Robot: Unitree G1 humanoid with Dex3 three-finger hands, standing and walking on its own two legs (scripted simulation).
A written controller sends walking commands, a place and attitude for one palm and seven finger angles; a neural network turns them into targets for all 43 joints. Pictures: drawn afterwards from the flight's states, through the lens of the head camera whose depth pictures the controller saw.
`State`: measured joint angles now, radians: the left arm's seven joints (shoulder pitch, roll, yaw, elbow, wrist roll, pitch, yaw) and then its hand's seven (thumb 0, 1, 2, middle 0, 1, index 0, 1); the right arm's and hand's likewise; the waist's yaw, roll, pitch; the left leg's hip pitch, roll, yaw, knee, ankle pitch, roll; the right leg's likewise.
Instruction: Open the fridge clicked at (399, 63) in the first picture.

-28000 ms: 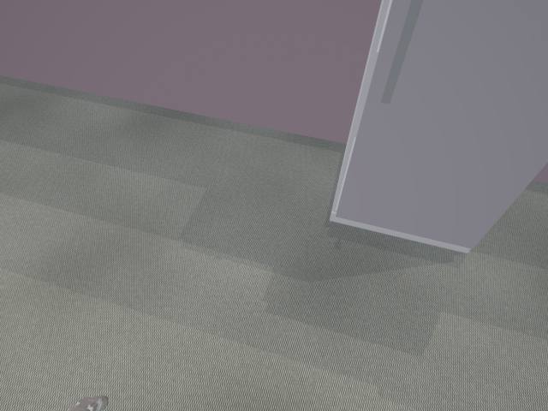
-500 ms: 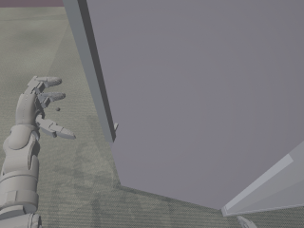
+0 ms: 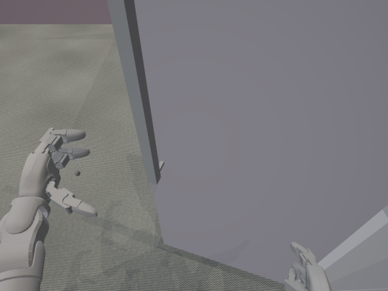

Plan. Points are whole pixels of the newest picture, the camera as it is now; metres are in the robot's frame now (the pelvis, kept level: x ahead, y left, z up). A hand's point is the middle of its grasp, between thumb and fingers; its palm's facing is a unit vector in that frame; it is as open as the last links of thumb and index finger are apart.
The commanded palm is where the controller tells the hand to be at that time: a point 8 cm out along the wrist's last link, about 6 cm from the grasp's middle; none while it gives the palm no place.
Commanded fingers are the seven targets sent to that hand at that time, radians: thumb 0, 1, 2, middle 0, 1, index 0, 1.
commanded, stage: slip the hand off the handle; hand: left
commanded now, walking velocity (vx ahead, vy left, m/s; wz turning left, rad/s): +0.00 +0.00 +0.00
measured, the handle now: (146, 104) +0.42 +0.15 +0.19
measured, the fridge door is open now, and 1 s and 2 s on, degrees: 70 70 70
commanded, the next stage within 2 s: draw the hand back to the body in 0.12 s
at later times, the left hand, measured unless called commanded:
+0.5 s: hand (63, 186) +0.24 +0.25 +0.14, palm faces +0.06 -1.00 -0.07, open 14.7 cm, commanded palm +0.20 +0.29 +0.15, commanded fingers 0.00 -0.55 0.20 -0.25 -1.15 -0.25 -1.15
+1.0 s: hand (41, 201) +0.21 +0.27 +0.14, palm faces +0.46 -0.83 -0.30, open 13.2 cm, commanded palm +0.16 +0.30 +0.17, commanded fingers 0.00 0.14 0.53 -0.23 -0.75 -0.23 -0.75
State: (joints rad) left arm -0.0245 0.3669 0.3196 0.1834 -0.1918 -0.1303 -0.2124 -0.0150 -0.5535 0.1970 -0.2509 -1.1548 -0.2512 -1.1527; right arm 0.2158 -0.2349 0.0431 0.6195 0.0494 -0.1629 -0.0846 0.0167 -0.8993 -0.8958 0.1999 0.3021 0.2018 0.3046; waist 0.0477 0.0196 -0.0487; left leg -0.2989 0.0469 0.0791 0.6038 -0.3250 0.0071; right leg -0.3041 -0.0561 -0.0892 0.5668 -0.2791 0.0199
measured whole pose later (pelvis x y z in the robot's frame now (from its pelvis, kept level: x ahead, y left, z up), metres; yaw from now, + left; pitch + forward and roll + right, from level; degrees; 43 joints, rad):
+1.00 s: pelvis +0.00 +0.00 +0.01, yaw +1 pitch -3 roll -1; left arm 0.32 0.33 0.31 -0.25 -0.09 -0.06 0.08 -0.01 -0.20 0.37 -0.24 -0.95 -0.24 -0.95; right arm 0.23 -0.23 0.04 0.67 0.01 -0.24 -0.08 0.02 -0.90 -0.90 0.20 0.30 0.20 0.30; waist 0.08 0.03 0.01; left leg -0.17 0.03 0.06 0.50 -0.28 0.01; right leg -0.16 -0.06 -0.11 0.47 -0.24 0.02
